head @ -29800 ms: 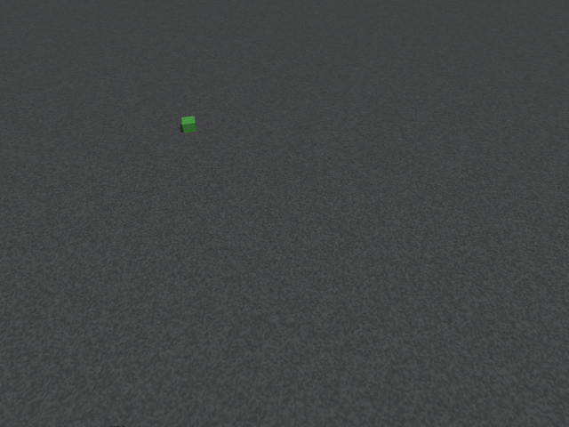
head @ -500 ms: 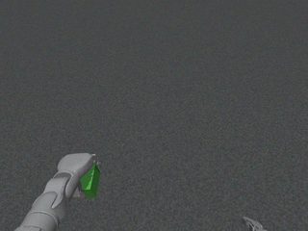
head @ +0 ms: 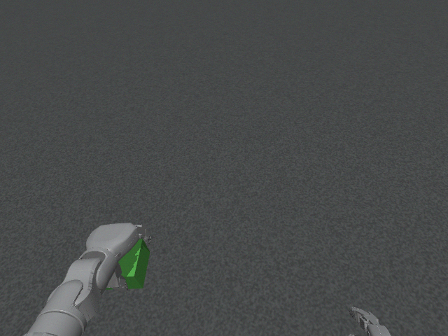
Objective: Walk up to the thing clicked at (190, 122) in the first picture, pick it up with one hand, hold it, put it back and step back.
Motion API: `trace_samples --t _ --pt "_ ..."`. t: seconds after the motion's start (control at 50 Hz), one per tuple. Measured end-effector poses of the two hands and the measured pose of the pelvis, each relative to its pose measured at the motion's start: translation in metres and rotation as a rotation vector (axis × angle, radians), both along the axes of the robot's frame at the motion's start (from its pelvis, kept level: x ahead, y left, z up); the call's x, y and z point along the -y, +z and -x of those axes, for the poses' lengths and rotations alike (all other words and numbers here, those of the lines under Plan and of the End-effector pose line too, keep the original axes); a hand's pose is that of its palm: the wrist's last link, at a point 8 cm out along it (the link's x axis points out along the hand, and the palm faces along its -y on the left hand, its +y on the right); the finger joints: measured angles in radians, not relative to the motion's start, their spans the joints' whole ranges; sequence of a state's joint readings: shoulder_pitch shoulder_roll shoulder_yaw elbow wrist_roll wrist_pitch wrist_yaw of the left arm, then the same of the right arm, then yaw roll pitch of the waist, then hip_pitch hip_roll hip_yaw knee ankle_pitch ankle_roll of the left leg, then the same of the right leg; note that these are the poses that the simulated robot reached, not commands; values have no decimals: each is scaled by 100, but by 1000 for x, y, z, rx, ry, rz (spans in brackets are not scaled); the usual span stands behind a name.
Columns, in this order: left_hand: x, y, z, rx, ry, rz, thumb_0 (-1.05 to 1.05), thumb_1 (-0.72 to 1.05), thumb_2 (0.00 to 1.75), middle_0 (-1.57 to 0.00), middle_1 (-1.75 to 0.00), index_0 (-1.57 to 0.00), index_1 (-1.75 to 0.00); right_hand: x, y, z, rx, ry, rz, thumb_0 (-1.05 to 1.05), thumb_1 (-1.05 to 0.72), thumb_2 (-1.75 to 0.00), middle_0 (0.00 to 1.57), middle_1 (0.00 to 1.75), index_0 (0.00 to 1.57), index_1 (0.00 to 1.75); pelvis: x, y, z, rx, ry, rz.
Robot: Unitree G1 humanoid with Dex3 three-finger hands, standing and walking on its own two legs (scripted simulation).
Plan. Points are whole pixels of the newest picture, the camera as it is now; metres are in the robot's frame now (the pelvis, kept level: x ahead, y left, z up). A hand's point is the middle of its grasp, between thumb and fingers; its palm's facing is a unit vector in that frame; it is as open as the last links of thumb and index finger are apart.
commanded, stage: hold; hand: left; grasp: from above
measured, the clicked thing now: (123, 263) +0.30 +0.23 -0.07
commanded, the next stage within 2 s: crouch in 0.78 s
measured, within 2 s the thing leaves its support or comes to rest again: neither
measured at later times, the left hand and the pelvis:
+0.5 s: hand (119, 258) +0.29 +0.22 -0.03, palm faces -0.46 -0.05 -0.89, open 10.6 cm; pelvis +0.01 +0.00 +0.00, yaw +0 degrees
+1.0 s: hand (118, 251) +0.31 +0.23 -0.02, palm faces -0.45 -0.05 -0.89, open 10.6 cm; pelvis +0.02 +0.00 +0.01, yaw +0 degrees
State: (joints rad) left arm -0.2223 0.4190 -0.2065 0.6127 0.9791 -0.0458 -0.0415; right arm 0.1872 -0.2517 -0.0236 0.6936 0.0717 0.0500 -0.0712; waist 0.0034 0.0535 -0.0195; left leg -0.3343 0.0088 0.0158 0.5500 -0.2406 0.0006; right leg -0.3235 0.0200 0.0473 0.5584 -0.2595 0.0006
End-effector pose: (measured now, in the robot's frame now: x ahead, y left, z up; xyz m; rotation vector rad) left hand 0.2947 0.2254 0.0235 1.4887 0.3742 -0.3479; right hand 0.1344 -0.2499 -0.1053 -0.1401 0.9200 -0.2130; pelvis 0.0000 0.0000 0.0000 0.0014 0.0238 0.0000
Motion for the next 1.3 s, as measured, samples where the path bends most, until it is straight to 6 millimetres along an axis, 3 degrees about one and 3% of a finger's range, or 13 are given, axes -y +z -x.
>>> trace_samples --t 0.52,1.0,1.16,1.3 --pt "-1 7 -5 -9 -7 2 -2 -4 51 -61 -55 -64 -52 -5 6 -19 10 12 -2 1 -90 -89 20 30 20 29 0 5 -8 7 0 -1" --pt "-6 9 -18 0 0 -1 -2 -3 50 -60 -56 -63 -53 -1 6 -18 -25 -15 1 1 -90 -89 20 30 21 29 -2 6 -17 2 2 1" --pt "-6 -23 -13 -34 -28 6 -2 -3 50 -60 -56 -63 -53 -1 3 -13 -47 2 23 1 -89 -89 20 30 21 29 -2 0 -11 -36 11 2" --pt "-14 -79 -21 13 -57 -54 -2 -3 50 -59 -57 -62 -54 9 -30 8 -117 31 73 1 -89 -89 20 30 21 29 -3 -35 6 -170 22 19"
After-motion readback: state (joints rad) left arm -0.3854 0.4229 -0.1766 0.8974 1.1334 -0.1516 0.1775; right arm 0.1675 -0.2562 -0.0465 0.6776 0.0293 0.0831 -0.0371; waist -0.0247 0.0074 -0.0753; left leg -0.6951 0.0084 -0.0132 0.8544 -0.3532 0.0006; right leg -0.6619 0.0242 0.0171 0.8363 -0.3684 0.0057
